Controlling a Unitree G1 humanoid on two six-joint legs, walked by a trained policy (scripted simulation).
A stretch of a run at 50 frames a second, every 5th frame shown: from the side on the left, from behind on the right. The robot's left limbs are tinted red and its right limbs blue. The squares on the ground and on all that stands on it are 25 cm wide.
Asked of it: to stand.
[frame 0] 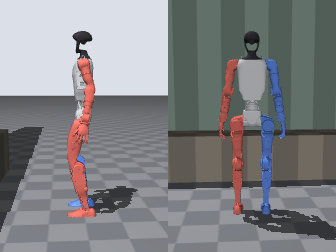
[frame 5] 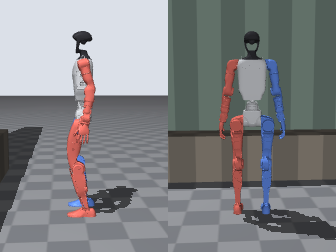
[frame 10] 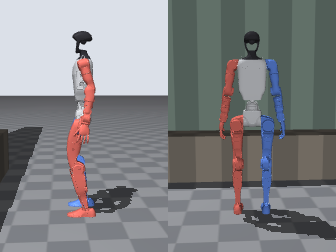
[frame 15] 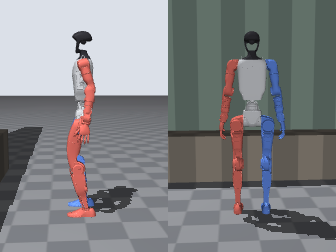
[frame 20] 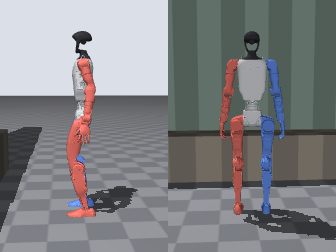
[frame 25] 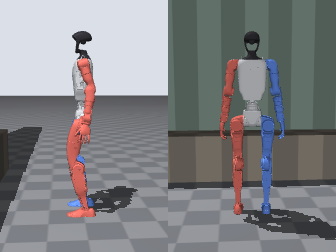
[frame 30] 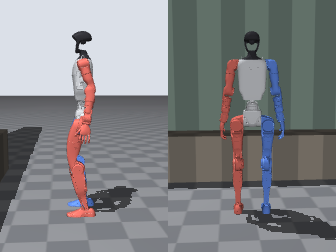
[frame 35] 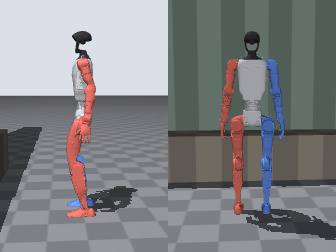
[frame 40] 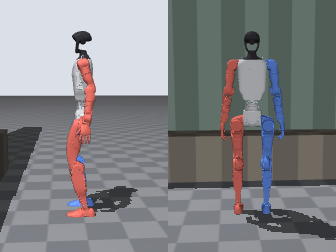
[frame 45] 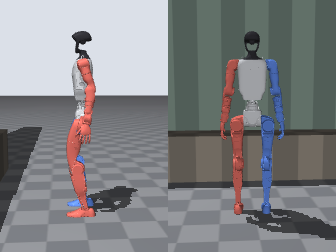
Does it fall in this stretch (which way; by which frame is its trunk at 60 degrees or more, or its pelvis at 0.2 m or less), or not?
no
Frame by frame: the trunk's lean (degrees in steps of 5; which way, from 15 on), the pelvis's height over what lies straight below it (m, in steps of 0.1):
0: 0, 0.8
5: 0, 0.8
10: 0, 0.8
15: 0, 0.8
20: 0, 0.8
25: 0, 0.8
30: 0, 0.8
35: 0, 0.8
40: 0, 0.8
45: 0, 0.8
